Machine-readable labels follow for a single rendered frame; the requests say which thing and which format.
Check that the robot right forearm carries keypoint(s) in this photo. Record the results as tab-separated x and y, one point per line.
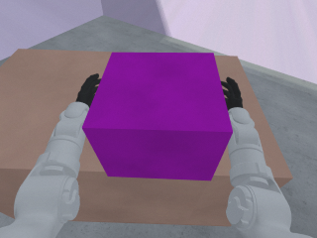
246	154

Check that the robot right hand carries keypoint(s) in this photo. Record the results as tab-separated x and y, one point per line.
233	93

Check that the robot right upper arm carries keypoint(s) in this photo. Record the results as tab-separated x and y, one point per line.
260	213

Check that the pedestal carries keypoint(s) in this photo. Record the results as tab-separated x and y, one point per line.
37	85

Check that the robot left hand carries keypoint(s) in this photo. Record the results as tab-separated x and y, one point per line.
88	89

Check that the robot left upper arm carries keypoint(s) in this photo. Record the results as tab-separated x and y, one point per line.
43	205

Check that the carton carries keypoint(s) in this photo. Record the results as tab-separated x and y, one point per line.
159	116

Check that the robot left forearm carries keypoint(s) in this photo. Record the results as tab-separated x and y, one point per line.
62	154

